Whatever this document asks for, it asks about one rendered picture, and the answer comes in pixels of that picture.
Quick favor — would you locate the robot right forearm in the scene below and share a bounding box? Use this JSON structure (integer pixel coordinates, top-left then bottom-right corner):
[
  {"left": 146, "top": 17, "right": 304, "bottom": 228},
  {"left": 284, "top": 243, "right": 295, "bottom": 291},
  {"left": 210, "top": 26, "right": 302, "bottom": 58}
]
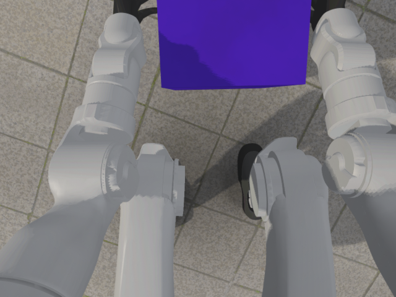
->
[{"left": 310, "top": 8, "right": 396, "bottom": 140}]

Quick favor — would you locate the carton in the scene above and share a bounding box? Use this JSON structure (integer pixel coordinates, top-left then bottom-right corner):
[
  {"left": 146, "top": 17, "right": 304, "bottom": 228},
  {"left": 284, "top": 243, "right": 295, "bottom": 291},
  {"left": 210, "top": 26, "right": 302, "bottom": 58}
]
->
[{"left": 157, "top": 0, "right": 311, "bottom": 90}]

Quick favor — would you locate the robot left upper arm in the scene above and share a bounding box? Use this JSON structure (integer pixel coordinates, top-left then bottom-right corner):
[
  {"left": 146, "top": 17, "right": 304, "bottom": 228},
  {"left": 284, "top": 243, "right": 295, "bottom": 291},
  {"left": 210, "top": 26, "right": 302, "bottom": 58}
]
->
[{"left": 0, "top": 140, "right": 140, "bottom": 297}]

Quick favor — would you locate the robot left forearm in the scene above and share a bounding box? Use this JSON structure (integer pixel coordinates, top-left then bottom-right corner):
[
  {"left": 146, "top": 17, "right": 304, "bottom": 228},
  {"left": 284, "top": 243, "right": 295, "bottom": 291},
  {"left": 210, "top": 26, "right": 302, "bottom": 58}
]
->
[{"left": 48, "top": 12, "right": 147, "bottom": 189}]

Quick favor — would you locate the right robot shin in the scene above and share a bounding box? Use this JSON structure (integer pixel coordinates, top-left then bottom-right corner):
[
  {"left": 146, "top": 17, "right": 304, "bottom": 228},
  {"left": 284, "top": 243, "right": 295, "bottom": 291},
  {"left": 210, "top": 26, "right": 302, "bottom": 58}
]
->
[{"left": 248, "top": 137, "right": 329, "bottom": 210}]

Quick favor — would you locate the right robot hand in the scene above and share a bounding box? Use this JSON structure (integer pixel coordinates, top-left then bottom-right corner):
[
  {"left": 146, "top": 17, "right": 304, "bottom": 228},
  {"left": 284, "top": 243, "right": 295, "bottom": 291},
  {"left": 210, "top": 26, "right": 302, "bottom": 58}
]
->
[{"left": 310, "top": 0, "right": 346, "bottom": 31}]

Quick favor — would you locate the left robot hand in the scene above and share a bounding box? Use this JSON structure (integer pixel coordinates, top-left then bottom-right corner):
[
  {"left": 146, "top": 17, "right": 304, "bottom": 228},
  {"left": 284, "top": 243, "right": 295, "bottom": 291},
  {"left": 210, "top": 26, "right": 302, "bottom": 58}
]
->
[{"left": 113, "top": 0, "right": 157, "bottom": 23}]

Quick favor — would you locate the right robot foot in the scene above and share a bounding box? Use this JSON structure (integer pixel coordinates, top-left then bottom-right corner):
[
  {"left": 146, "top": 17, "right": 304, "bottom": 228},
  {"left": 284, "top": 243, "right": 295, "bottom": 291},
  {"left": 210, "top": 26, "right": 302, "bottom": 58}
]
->
[{"left": 238, "top": 143, "right": 263, "bottom": 220}]

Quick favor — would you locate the robot right upper arm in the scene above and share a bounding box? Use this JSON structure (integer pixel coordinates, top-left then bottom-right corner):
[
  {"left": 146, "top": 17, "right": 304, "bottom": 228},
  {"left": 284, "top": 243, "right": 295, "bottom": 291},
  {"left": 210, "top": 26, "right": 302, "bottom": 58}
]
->
[{"left": 322, "top": 132, "right": 396, "bottom": 297}]

